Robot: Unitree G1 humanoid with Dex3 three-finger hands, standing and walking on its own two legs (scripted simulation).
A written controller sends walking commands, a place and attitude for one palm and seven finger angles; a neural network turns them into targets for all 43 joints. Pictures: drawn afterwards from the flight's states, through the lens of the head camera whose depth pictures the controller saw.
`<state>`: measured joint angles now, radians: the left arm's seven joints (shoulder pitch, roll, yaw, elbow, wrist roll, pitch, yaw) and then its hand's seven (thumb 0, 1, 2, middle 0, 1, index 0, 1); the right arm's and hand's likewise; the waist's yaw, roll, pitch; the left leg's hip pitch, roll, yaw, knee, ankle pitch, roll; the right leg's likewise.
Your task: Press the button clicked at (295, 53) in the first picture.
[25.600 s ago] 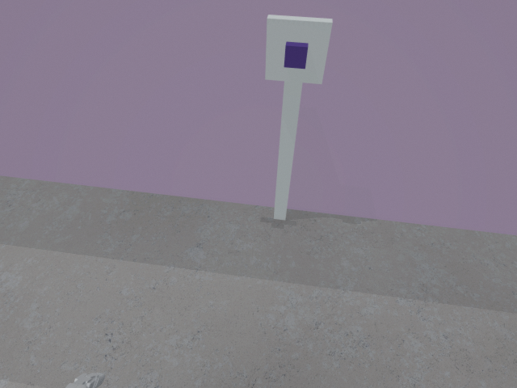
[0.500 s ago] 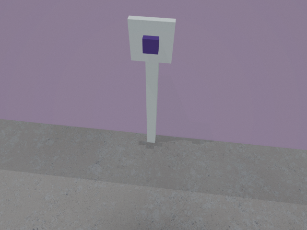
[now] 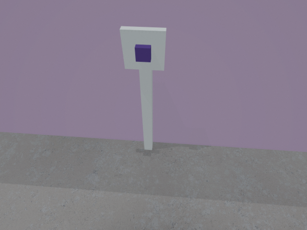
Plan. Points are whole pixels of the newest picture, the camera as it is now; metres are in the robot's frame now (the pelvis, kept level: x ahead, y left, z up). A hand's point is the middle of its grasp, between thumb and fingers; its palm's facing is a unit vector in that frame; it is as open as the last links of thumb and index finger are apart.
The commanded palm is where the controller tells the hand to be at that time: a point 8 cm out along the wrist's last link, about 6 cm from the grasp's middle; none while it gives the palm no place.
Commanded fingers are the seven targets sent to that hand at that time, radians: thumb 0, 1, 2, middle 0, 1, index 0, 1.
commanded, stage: let the arm hang, fingers relaxed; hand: left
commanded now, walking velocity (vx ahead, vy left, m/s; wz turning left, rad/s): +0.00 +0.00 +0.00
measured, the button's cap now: (143, 53) +0.76 +0.08 +0.07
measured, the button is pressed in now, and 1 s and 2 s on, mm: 0 0 0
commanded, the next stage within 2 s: stand and wait in 0.06 s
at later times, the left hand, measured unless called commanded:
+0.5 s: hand out of the picture +0.01 +0.15 -0.17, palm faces +0.02 -0.98 -0.18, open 7.4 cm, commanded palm none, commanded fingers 0.00 0.90 0.90 -0.20 -0.30 -0.20 -0.30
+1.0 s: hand out of the picture +0.02 +0.14 -0.17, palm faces +0.03 -0.98 -0.18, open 7.4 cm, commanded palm none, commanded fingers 0.00 0.90 0.90 -0.20 -0.30 -0.20 -0.30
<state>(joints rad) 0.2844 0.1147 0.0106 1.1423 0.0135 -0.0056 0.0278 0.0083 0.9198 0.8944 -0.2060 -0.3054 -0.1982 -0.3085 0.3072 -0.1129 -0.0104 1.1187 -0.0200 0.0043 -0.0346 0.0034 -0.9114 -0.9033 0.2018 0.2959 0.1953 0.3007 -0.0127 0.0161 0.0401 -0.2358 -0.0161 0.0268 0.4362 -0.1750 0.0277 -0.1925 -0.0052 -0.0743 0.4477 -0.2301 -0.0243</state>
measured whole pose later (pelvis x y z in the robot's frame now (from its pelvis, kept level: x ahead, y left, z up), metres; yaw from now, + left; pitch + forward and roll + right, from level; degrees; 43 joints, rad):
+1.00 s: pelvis +0.03 -0.02 +0.00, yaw +0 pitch -2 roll +0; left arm 0.27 0.13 0.00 1.16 0.00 -0.02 0.03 0.00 0.91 0.89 -0.20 -0.30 -0.19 -0.30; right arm 0.26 -0.13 0.00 1.16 -0.01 0.00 -0.04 0.00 -0.91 -0.90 0.20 0.30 0.19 0.30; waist -0.01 0.01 0.07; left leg -0.16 0.01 0.01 0.39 -0.20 -0.01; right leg -0.11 0.03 -0.08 0.38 -0.24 -0.05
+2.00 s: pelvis +0.03 -0.03 +0.00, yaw +0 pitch -2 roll +0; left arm 0.22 0.18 0.01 1.15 0.01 -0.02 0.02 0.00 0.91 0.89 -0.20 -0.30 -0.20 -0.30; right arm 0.23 -0.18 -0.01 1.15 -0.01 0.00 -0.04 0.00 -0.91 -0.90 0.20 0.30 0.20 0.30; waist -0.01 0.02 0.08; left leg -0.14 0.03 0.01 0.37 -0.19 -0.02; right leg -0.09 0.05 -0.08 0.35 -0.23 -0.07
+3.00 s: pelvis +0.03 -0.03 +0.01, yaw -1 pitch -2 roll +0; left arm 0.14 0.26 0.02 1.14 0.01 -0.02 0.01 0.00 0.90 0.89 -0.20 -0.30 -0.20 -0.30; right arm 0.15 -0.26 -0.01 1.15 -0.01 0.00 -0.03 0.00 -0.91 -0.90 0.20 0.30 0.20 0.30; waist -0.01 0.01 0.08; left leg -0.12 0.02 0.02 0.32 -0.17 -0.02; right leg -0.07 0.04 -0.07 0.30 -0.21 -0.06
